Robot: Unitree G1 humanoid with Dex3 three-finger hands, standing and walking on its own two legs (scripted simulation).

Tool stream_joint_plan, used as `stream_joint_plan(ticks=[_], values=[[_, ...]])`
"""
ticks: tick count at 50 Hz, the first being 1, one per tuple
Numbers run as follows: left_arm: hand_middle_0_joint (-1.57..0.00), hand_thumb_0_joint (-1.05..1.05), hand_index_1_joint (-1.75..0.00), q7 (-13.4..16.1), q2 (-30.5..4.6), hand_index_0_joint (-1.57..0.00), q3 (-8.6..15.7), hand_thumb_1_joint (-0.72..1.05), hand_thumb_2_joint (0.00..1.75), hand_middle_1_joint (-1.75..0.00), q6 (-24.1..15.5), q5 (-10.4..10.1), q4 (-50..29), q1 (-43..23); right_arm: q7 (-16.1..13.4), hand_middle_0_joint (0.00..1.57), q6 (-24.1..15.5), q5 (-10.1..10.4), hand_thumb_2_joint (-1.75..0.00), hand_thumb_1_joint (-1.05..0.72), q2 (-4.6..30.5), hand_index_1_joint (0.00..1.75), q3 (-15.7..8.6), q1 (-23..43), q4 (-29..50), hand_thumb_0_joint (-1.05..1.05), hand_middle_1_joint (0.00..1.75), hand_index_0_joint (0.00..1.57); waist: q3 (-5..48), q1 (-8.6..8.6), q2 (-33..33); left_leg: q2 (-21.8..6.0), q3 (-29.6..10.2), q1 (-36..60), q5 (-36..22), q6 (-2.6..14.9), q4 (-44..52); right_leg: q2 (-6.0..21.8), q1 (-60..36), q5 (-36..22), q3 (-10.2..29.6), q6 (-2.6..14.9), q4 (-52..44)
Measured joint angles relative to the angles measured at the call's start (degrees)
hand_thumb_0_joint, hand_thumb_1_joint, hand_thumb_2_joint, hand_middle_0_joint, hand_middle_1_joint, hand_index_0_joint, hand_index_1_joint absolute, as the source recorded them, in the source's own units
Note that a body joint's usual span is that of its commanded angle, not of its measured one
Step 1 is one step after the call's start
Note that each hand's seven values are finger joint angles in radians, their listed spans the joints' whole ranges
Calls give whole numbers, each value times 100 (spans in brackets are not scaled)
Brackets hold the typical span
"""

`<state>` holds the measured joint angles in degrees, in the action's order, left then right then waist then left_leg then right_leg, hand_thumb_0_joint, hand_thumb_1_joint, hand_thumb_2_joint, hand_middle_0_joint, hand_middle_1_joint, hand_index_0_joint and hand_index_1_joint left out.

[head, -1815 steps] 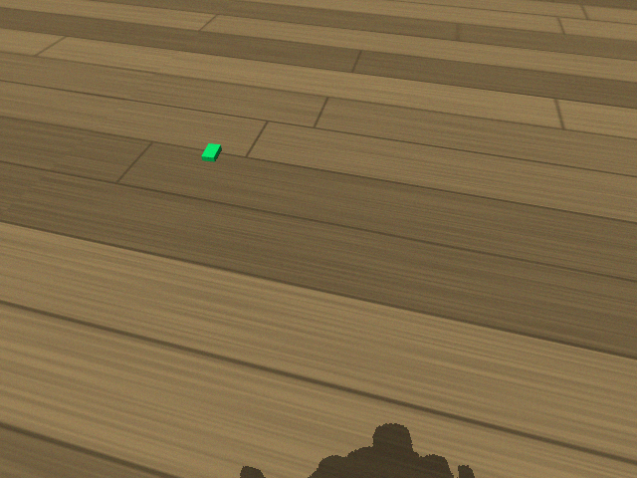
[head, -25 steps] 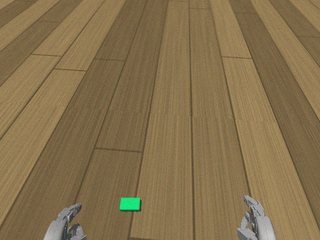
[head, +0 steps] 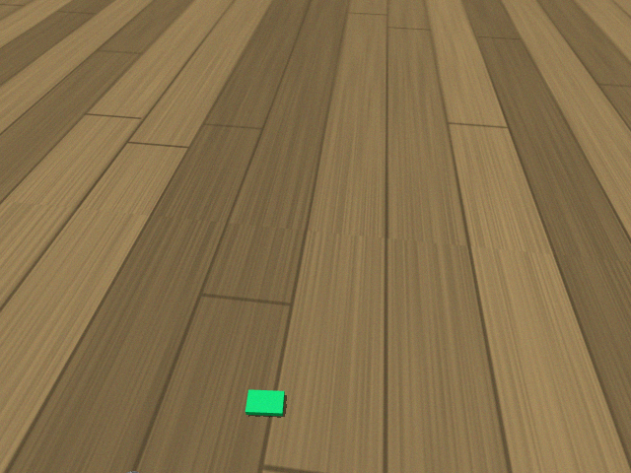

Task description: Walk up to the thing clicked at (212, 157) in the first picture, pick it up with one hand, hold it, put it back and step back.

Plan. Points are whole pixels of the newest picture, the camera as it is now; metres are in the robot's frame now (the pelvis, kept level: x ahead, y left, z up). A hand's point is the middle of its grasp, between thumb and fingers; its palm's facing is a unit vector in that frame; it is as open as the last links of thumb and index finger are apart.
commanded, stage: stand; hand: left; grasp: from above
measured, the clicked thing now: (265, 402) +0.46 +0.16 -0.75
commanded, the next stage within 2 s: none
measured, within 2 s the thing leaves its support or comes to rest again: neither
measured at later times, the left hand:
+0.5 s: hand out of the picture +0.04 +0.24 -0.14, palm faces +0.03 -0.94 -0.33, open 7.4 cm
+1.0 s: hand out of the picture +0.07 +0.24 -0.14, palm faces +0.00 -0.95 -0.32, open 7.4 cm
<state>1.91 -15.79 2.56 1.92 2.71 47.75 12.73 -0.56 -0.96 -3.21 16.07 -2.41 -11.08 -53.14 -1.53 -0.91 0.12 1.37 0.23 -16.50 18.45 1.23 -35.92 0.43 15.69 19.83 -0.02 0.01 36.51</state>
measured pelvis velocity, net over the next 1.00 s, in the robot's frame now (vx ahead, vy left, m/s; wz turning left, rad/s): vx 0.01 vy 0.00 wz -0.01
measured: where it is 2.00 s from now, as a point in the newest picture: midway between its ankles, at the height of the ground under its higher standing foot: outside the picture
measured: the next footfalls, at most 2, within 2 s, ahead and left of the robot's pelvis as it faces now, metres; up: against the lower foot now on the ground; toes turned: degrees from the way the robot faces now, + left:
none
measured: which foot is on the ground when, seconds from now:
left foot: down 0.00-1.00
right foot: down 0.00-1.00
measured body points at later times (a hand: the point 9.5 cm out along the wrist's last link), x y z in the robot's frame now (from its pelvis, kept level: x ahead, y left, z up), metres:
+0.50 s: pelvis +0.00 +0.01 +0.02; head +0.00 +0.00 +0.47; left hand +0.04 +0.29 -0.12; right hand +0.06 -0.27 -0.13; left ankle +0.01 +0.11 -0.73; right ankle +0.00 -0.12 -0.73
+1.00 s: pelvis +0.01 +0.00 +0.02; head +0.01 +0.00 +0.47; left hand +0.07 +0.28 -0.12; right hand +0.07 -0.29 -0.12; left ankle +0.01 +0.11 -0.73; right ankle +0.00 -0.12 -0.73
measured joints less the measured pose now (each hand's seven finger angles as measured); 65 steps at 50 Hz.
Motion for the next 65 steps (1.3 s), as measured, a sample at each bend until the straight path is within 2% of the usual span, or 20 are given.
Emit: stream_joint_plan(ticks=[10, 21, 65], values=[[-20, 1, -30, -12, 80, -20, -24, 90, 90, -30, -124, -82, 1066, -104, -50, 20, 46, 99, -89, -91, -54, 30, 41, 28, -655, 0, 30, 20, -134, -5, -27, 21, 5, 687, -473, 23, 949, 22, -696, -496, 14, -50, -980], [-20, 1, -30, -23, 11, -20, -5, 90, 90, -30, -161, -79, 1619, -281, -54, 20, 59, 133, -89, -91, -7, 30, 52, 169, -999, 0, 30, 20, -170, 4, -76, 42, 20, 970, -755, 30, 1471, 44, -941, -748, 35, -68, -1434], [-20, 0, -30, -97, -153, -20, -70, 90, 90, -30, -242, -160, 1848, -733, -3, 20, 25, 219, -89, -91, 218, 30, 188, 476, -1257, 0, 30, 20, -139, 109, -62, -64, 36, 1127, -782, -33, 1761, -61, -1149, -876, 59, -15, -1876]])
